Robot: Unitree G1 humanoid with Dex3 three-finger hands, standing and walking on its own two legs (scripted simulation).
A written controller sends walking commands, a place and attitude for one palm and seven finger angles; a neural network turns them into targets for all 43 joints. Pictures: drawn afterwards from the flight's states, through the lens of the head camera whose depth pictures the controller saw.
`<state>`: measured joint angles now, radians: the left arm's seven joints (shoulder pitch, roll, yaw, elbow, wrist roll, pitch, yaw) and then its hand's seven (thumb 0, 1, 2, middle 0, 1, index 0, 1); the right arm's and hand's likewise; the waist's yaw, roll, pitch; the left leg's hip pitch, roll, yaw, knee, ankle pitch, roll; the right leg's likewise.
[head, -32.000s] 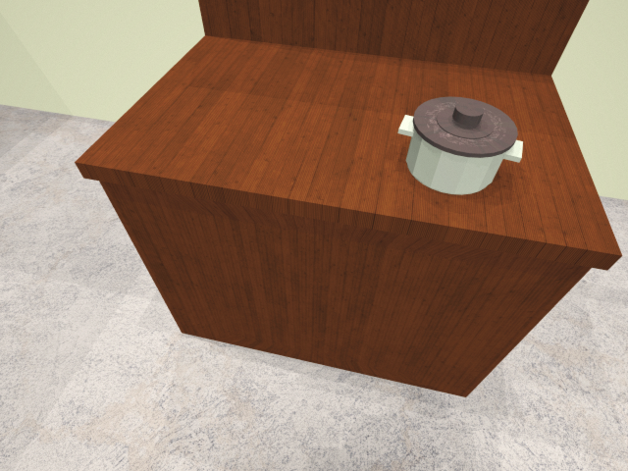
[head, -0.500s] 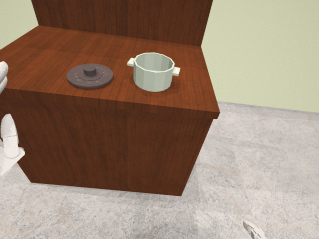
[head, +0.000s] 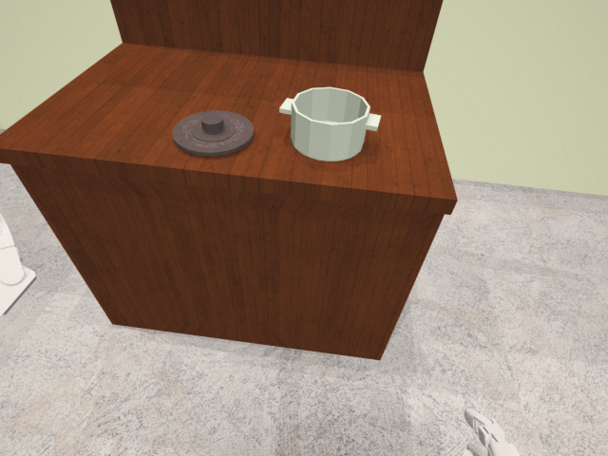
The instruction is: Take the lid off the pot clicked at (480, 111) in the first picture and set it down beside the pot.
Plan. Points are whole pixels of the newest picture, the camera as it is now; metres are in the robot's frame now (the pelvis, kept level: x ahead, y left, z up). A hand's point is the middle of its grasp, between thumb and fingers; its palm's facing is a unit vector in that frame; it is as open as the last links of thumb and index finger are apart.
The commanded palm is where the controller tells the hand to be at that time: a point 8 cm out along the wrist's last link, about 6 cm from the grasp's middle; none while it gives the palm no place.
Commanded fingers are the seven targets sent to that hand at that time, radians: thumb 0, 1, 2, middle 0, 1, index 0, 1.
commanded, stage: stop stepping back and stand still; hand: left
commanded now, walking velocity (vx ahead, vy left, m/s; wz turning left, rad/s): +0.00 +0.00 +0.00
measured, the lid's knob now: (212, 122) +0.76 +0.25 +0.05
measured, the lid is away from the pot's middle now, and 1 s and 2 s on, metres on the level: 0.26 0.26 0.26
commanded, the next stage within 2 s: let the arm hang, fingers relaxed in 1.06 s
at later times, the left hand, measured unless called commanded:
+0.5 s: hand out of the picture +0.01 +0.21 -0.18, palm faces +0.08 -0.97 -0.22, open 7.0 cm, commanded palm none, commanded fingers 0.00 0.90 0.90 -0.20 -0.30 -0.20 -0.30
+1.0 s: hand out of the picture +0.13 +0.17 -0.16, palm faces +0.07 -0.98 -0.20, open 7.2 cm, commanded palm none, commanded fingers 0.00 0.90 0.90 -0.20 -0.30 -0.20 -0.30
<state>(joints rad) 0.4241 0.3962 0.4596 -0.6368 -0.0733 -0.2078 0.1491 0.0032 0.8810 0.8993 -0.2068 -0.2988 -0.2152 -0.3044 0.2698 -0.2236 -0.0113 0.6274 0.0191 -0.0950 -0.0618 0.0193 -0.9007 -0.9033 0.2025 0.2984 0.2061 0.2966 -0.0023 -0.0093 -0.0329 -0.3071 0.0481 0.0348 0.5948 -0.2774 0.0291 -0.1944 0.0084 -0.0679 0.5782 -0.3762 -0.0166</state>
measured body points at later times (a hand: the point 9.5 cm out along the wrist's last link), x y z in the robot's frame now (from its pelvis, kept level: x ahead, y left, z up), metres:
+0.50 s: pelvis +0.04 +0.01 +0.00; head +0.10 +0.04 +0.45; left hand +0.01 +0.26 -0.16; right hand +0.05 -0.23 -0.14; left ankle +0.02 +0.10 -0.73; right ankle +0.00 -0.12 -0.70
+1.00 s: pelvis +0.07 -0.01 +0.01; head +0.10 -0.01 +0.46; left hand +0.13 +0.22 -0.15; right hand +0.08 -0.23 -0.15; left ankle +0.02 +0.10 -0.73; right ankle +0.04 -0.13 -0.73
